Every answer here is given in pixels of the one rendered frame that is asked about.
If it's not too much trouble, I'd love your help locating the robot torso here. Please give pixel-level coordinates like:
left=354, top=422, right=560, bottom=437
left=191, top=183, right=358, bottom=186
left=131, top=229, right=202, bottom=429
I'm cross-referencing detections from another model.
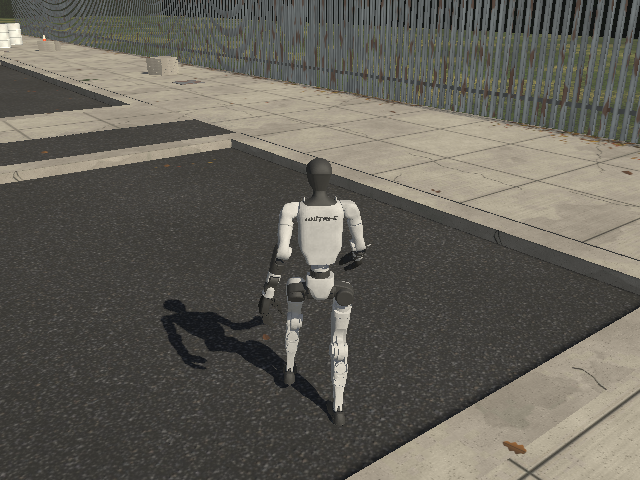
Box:
left=296, top=196, right=344, bottom=300

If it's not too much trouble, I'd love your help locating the left robot upper arm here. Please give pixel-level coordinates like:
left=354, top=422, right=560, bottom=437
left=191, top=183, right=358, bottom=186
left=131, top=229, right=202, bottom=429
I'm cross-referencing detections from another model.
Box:
left=276, top=202, right=299, bottom=260

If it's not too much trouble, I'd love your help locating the left robot hand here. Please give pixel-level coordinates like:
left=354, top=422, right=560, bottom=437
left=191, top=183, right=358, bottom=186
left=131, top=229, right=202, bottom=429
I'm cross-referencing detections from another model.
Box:
left=258, top=294, right=283, bottom=327

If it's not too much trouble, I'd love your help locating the robot left forearm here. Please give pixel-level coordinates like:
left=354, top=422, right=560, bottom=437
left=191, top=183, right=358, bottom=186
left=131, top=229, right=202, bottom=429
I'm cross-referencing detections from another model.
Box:
left=262, top=244, right=285, bottom=299

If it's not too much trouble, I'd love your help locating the right robot upper arm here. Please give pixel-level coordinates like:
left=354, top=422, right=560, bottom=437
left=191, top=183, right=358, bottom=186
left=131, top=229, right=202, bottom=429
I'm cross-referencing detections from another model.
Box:
left=339, top=200, right=366, bottom=252

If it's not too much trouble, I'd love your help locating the left robot thigh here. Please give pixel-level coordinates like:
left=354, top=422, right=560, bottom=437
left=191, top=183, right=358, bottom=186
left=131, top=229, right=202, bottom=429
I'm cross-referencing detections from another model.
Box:
left=286, top=277, right=307, bottom=330

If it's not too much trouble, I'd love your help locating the right robot hand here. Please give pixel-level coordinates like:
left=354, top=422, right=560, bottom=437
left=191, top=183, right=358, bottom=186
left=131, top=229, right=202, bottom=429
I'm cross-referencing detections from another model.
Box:
left=339, top=251, right=362, bottom=271

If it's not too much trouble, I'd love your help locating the robot right forearm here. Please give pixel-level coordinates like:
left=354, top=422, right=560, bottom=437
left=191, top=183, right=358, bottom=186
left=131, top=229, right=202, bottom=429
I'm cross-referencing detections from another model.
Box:
left=352, top=237, right=367, bottom=261

